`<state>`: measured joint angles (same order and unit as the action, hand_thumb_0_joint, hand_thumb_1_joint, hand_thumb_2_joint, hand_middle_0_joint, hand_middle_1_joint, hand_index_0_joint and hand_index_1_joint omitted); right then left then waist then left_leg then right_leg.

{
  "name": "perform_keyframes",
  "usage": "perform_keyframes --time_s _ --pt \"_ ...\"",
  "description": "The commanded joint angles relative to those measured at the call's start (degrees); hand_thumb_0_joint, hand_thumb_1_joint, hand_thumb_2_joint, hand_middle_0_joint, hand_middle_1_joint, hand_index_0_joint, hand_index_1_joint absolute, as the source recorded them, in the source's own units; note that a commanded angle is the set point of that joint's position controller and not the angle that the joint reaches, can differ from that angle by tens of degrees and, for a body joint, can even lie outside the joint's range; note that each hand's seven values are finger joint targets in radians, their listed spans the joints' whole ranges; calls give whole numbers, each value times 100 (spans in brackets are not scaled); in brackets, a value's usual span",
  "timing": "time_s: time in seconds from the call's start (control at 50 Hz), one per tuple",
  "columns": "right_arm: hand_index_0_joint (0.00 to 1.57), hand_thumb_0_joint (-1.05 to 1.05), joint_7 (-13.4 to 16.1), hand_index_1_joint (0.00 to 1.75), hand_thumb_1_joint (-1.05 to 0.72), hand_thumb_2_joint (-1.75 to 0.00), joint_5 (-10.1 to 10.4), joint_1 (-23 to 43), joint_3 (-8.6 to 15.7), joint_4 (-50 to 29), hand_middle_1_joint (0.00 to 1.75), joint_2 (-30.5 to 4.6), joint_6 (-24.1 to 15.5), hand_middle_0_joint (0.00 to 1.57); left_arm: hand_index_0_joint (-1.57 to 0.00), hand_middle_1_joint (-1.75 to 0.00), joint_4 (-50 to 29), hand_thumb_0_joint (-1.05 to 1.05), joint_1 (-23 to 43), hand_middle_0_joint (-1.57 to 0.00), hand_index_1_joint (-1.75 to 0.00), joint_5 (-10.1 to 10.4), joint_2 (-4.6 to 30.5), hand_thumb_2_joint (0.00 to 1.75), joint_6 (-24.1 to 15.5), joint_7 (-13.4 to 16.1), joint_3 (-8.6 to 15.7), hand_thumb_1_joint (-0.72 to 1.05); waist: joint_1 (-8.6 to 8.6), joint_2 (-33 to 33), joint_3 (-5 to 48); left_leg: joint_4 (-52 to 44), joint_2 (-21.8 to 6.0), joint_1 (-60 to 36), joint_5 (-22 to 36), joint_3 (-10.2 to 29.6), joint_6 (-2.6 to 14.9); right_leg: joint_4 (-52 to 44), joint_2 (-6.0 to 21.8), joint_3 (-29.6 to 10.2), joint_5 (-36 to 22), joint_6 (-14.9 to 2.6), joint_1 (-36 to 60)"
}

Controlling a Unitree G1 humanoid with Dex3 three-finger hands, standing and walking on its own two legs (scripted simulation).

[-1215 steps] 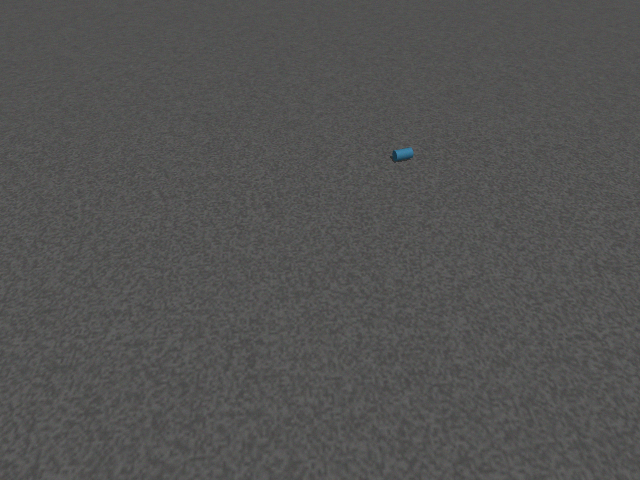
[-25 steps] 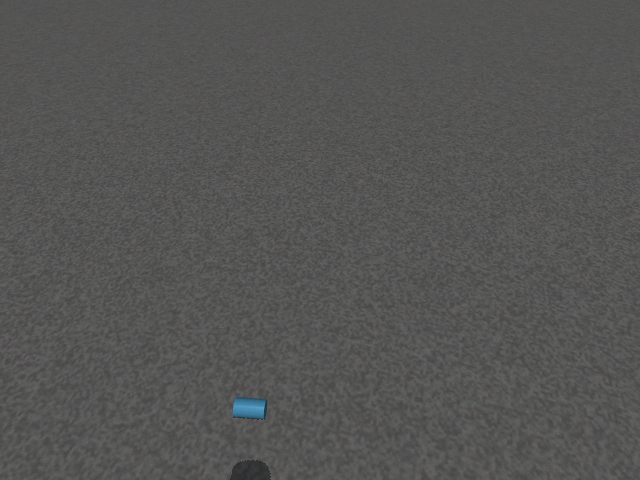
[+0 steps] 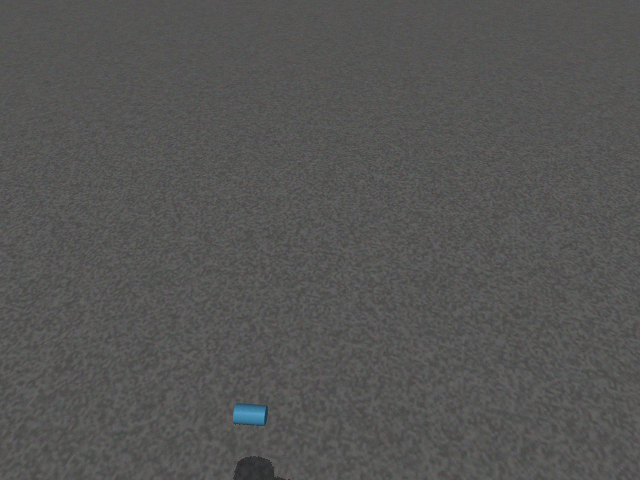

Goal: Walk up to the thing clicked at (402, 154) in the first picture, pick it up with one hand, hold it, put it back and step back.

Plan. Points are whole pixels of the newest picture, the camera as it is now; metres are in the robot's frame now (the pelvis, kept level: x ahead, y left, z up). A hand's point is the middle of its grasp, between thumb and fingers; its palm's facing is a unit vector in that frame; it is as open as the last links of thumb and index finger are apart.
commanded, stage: stand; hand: left
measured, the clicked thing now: (250, 414) +0.46 +0.23 -0.75
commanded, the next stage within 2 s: walk up in 0.30 s
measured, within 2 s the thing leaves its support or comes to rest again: neither
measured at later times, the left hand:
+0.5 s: hand out of the picture +0.07 +0.28 -0.16, palm faces -0.01 -0.93 -0.38, open 7.4 cm
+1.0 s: hand out of the picture -0.03 +0.30 -0.18, palm faces -0.11 -0.91 -0.39, open 7.4 cm
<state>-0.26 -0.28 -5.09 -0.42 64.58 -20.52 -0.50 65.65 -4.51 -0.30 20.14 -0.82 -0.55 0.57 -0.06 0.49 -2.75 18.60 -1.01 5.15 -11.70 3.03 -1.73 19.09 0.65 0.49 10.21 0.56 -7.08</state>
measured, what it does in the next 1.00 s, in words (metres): walks backwards: right foot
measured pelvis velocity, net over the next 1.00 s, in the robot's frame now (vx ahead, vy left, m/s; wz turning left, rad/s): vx -0.14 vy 0.04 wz -0.09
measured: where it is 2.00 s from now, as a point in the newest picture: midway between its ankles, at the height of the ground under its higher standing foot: outside the picture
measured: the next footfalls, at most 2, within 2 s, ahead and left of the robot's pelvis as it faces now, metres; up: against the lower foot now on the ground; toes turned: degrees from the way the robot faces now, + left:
right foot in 1.00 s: -0.14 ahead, -0.09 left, +0.00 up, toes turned -1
left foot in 1.30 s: -0.20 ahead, +0.15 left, +0.00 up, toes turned -3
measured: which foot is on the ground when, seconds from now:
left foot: down 0.00-1.00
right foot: down 0.00-0.60, up 0.62-0.98, down 1.00-1.00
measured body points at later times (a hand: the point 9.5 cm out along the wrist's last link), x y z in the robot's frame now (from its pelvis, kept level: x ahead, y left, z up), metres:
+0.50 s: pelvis -0.04 +0.01 -0.01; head +0.02 +0.01 +0.43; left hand +0.07 +0.33 -0.14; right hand +0.06 -0.31 -0.14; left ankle -0.05 +0.14 -0.72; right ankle +0.00 -0.12 -0.75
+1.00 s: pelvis -0.14 +0.04 -0.03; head -0.07 +0.04 +0.41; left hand -0.02 +0.35 -0.16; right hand -0.06 -0.28 -0.15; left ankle -0.08 +0.15 -0.75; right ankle -0.18 -0.09 -0.75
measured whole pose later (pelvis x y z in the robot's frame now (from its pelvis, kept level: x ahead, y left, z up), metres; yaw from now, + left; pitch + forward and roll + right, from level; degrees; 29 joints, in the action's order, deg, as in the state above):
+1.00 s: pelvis -0.14 +0.04 -0.03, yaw -5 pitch -2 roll -1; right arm 1.0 -0.8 -7.2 2.7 48.7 -21.2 2.6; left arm 49.5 -8.3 -1.4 22.2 3.3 0.5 4.4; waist 0.0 -0.3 -12.0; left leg 40.7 -2.8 21.5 -17.1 -2.4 0.4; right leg 37.5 -2.0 -3.4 22.1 0.0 -13.2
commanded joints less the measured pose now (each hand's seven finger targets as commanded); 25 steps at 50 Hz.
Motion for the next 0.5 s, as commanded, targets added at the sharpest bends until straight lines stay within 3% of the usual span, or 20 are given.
perform_keyframes --time_s 0.0,0.1,0.26,0.28,0.32,0.36,0.38,0.4,0.42,0.44,0.46,0.48 --pt "20 0 81 30 -90 -90 7 247 224 -301 30 -1222 -135 20 -20 -30 -330 0 173 -20 -30 -2 1246 90 -114 82 205 90 -20 13 507 -232 -611 135 1247 331 208 -219 673 -523 -1166 -125 347" --pt "20 0 84 30 -90 -90 1 201 226 -304 30 -1236 -137 20 -20 -30 -332 0 192 -20 -30 -5 1246 90 -116 83 201 90 -5 -29 553 -219 -631 140 1383 324 208 -191 677 -502 -1266 -131 464" --pt "20 0 84 30 -90 -90 -4 174 226 -294 30 -1223 -113 20 -20 -30 -348 0 228 -20 -30 -3 1262 90 -110 90 209 90 3 -10 450 -277 -614 182 1033 322 224 -251 676 -521 -992 -164 390" --pt "20 0 77 30 -90 -90 38 356 338 -337 30 -1478 4 20 -20 -30 -481 0 240 -20 -30 126 1593 90 -17 134 424 90 -50 -59 -291 344 -450 592 1933 322 350 212 676 -571 -2257 -213 -131" --pt "20 0 82 30 -90 -90 119 144 344 -473 30 -1334 66 20 -20 -30 -641 0 43 -20 -30 156 1577 90 32 176 471 90 -24 -186 253 893 -362 439 2222 148 374 424 792 -557 -2902 -437 56" --pt "20 0 82 30 -90 -90 130 -12 390 -619 30 -1269 139 20 -20 -30 -878 0 124 -20 -30 128 1678 90 85 174 540 90 8 -512 763 1628 -61 427 1602 -32 348 395 1158 -891 -2998 -795 57" --pt "20 0 72 30 -90 -90 107 -79 414 -670 30 -1253 187 20 -20 -30 -1039 0 329 -20 -30 92 1721 90 115 172 542 90 46 -800 801 2160 161 511 529 -163 313 277 1498 -1205 -2900 -1029 -170" --pt "20 0 64 30 -90 -90 72 -138 452 -734 30 -1233 255 20 -20 -30 -1181 0 483 -20 -30 29 1756 90 136 186 541 90 61 -1051 676 2828 357 658 -1097 -154 333 180 1845 -1465 -2852 -1327 -512" --pt "20 0 43 30 -90 -90 25 -344 483 -795 30 -1205 323 20 -20 -30 -1340 0 541 -20 -30 -45 1788 90 154 197 552 90 73 -1202 588 3428 330 746 -1861 26 386 198 2071 -1593 -2645 -1532 -857" --pt "20 0 22 30 -90 -90 28 -495 516 -861 30 -1206 361 20 -20 -30 -1449 0 655 -20 -30 -81 1781 90 169 205 558 90 162 -1162 513 3666 224 705 -2032 225 440 336 2066 -1470 -2505 -1572 -1162" --pt "20 0 7 30 -90 -90 43 -615 549 -916 30 -1217 364 20 -20 -30 -1555 0 779 -20 -30 -107 1732 90 180 222 545 90 263 -1185 504 3544 131 791 -1946 266 478 507 1947 -1326 -2480 -1454 -1135" --pt "20 0 -1 30 -90 -90 39 -653 583 -963 30 -1257 347 20 -20 -30 -1630 0 791 -20 -30 -134 1686 90 196 232 525 90 252 -1146 507 3356 132 852 -1767 153 462 709 1781 -1184 -2483 -1332 -1112"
